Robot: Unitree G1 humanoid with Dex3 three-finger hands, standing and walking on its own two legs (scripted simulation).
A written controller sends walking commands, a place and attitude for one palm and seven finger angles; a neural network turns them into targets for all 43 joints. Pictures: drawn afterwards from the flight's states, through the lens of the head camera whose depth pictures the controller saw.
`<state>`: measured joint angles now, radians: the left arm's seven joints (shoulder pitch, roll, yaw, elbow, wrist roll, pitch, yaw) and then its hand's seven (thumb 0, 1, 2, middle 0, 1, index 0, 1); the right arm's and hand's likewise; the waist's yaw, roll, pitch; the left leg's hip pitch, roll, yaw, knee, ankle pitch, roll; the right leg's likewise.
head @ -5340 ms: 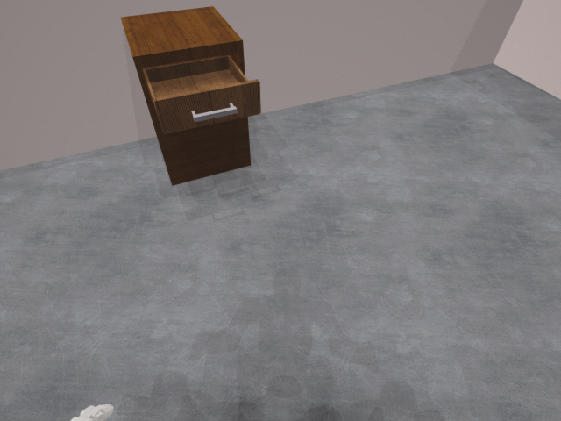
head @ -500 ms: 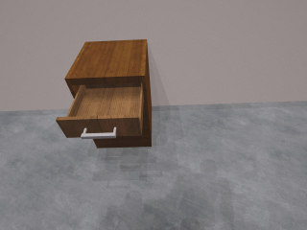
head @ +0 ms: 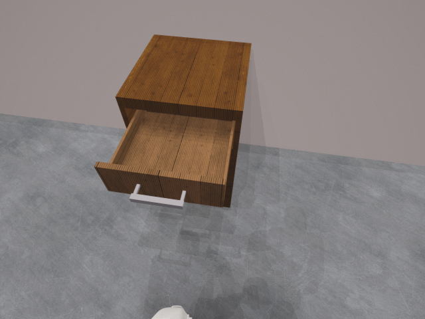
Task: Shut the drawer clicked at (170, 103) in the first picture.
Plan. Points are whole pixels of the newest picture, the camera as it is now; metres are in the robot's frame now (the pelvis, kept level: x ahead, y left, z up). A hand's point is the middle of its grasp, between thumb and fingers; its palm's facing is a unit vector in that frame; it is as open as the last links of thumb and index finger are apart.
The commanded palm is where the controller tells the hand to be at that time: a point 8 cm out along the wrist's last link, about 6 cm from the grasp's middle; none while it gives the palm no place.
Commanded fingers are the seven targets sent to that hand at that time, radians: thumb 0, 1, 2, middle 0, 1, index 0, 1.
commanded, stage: take the last steps up to it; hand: left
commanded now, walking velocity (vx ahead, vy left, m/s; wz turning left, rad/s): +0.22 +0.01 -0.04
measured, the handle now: (158, 195) +0.45 +0.22 -0.21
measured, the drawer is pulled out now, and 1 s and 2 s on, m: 0.26 0.26 0.26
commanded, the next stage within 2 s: come to a stop and stand still in 0.16 s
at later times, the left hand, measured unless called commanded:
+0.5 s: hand (152, 258) +0.25 +0.18 -0.15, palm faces -0.04 -0.97 -0.25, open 7.3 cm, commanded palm none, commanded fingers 0.00 0.90 0.90 -0.20 -0.30 -0.20 -0.30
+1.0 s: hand out of the picture +0.12 +0.27 -0.16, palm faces +0.00 -0.94 -0.33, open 7.4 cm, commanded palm none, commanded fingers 0.00 0.90 0.90 -0.20 -0.30 -0.20 -0.30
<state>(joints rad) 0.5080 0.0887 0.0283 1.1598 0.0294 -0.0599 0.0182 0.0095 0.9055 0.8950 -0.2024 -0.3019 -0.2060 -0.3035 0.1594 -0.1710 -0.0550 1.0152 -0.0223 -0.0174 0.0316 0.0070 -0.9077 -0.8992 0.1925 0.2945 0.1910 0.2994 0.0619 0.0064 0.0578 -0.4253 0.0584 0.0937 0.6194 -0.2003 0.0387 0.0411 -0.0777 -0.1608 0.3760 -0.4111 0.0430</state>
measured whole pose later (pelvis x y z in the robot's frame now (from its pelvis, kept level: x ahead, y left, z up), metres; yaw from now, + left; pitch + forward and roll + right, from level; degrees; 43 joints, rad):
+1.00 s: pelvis +0.08 +0.06 -0.01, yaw -4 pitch -3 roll +2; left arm 0.32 0.18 0.03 0.98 0.02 0.04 0.03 0.01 0.91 0.90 -0.20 -0.30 -0.20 -0.30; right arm 0.28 -0.20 -0.03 0.91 -0.02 0.04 -0.02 0.01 -0.92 -0.90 0.20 0.30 0.20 0.30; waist 0.01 0.07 0.00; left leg -0.24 -0.03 0.12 0.62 -0.33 0.04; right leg -0.35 -0.03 0.00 0.68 -0.27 -0.03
